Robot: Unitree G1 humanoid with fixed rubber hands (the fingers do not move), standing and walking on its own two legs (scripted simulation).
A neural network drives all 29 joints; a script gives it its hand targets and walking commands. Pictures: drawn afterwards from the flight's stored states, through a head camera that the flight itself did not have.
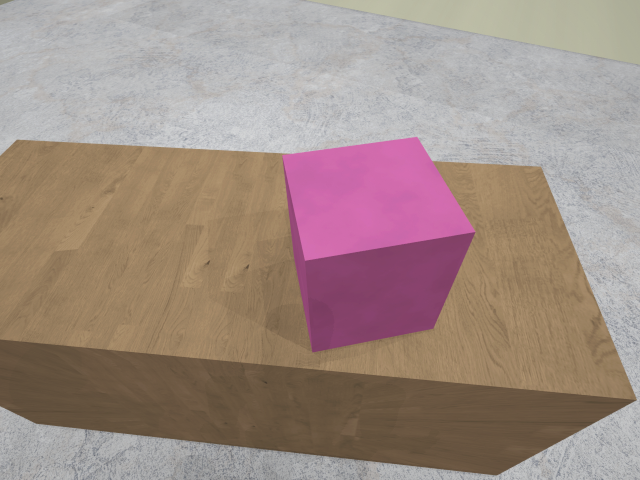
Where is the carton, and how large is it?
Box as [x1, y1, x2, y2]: [282, 137, 474, 352]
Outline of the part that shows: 417,137 282,155 294,259 312,352 432,328 474,234 474,230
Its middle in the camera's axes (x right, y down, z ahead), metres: +0.07 +0.01 +0.61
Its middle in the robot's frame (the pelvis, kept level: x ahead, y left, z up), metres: +0.46 -0.02 -0.01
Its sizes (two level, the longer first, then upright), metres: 0.210 0.200 0.250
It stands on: a pedestal, 0.64 m high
